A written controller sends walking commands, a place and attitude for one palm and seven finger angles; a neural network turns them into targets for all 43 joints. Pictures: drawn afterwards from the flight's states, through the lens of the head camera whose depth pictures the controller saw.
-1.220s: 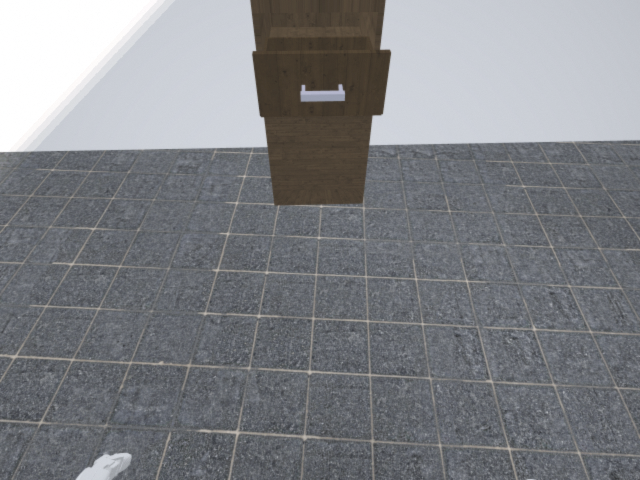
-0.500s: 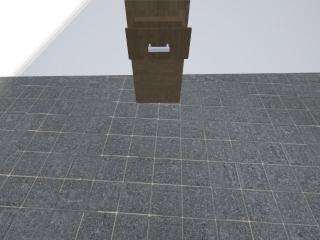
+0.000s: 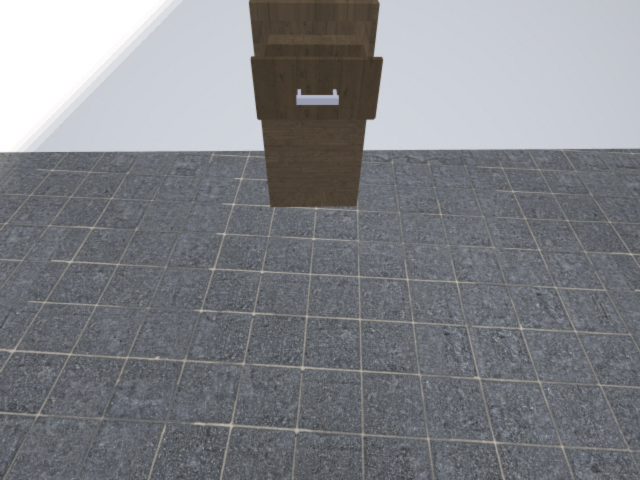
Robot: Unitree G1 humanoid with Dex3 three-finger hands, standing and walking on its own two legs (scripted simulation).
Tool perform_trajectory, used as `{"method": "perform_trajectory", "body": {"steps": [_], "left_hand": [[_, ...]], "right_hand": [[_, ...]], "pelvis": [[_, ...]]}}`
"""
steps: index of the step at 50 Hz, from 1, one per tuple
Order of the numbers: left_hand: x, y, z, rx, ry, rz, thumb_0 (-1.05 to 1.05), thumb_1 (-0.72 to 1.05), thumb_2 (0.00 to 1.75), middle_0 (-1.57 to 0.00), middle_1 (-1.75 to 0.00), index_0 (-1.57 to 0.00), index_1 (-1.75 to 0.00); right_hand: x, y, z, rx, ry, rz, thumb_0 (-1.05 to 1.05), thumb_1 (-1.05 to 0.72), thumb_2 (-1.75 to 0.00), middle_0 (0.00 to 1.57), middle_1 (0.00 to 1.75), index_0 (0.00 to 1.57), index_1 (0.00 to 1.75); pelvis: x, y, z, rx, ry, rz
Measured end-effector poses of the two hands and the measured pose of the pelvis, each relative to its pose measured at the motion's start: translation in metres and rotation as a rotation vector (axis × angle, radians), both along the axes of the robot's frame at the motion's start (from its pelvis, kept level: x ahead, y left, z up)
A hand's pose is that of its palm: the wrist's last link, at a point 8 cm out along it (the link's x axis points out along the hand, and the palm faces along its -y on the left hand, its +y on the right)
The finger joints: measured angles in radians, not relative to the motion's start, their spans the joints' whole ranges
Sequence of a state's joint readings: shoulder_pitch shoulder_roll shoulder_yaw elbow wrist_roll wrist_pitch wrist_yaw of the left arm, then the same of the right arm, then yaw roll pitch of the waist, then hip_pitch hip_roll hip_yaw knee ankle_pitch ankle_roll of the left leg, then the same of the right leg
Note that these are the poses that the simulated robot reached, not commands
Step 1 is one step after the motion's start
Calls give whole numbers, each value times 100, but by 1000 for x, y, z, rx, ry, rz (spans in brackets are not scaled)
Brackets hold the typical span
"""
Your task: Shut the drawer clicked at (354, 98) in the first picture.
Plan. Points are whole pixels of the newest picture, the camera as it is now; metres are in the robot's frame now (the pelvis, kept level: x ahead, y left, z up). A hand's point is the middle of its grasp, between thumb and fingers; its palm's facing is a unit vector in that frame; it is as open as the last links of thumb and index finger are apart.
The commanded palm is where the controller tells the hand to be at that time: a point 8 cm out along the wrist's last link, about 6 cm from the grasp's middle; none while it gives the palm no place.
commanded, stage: look at it before walking up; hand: left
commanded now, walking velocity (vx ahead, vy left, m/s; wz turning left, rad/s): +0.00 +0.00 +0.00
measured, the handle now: (317, 96) +1.10 +0.07 -0.05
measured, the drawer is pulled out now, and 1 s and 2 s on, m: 0.30 0.30 0.30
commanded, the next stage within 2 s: walk to a spot facing it in 0.22 s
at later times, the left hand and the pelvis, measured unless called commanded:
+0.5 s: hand out of the picture +0.06 +0.23 -0.17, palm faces -0.04 -0.96 -0.28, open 7.4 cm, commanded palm none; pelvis +0.02 +0.01 -0.01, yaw -3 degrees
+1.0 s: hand out of the picture +0.14 +0.10 -0.17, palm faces -0.18 -0.97 -0.17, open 7.4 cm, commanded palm none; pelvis +0.15 -0.07 +0.00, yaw -15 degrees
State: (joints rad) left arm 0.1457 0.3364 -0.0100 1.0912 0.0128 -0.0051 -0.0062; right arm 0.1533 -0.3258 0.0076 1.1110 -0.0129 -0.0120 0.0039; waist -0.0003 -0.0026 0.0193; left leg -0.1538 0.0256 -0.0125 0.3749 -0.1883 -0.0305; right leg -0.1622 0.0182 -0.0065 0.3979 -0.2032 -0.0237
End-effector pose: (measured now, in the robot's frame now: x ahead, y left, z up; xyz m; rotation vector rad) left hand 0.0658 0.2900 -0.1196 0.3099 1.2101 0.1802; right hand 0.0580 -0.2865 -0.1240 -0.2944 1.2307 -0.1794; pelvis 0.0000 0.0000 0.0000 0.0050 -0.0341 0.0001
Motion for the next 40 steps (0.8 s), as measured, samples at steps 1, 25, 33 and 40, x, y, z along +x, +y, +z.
{"method": "perform_trajectory", "body": {"steps": [1, 25, 33, 40], "left_hand": [[0, 0, 0, 0, 2, 0, 1, 90, 89, -20, -30, -21, -30], [-10, -11, -17, -50, 82, 11, 1, 91, 90, -20, -30, -20, -30], [12, -54, -26, -94, 189, -53, 1, 91, 90, -20, -30, -20, -30], [62, -98, -31, -94, 83, -61, 1, 91, 89, -20, -30, -20, -30]], "right_hand": [[0, 0, 0, 0, 0, 0, 1, -91, -89, 20, 30, 21, 30], [4, 22, -10, 37, 0, -41, 1, -91, -89, 20, 29, 20, 30], [-38, 30, -34, 121, 72, -214, 1, -91, -89, 20, 30, 21, 30], [-47, 7, -48, 159, 218, -273, 1, -91, -89, 20, 29, 20, 30]], "pelvis": [[0, 0, 0, 0, 0, 0], [21, 6, -6, 0, 7, -51], [53, -14, -14, 30, 13, -157], [87, -49, -23, 10, 4, -179]]}}
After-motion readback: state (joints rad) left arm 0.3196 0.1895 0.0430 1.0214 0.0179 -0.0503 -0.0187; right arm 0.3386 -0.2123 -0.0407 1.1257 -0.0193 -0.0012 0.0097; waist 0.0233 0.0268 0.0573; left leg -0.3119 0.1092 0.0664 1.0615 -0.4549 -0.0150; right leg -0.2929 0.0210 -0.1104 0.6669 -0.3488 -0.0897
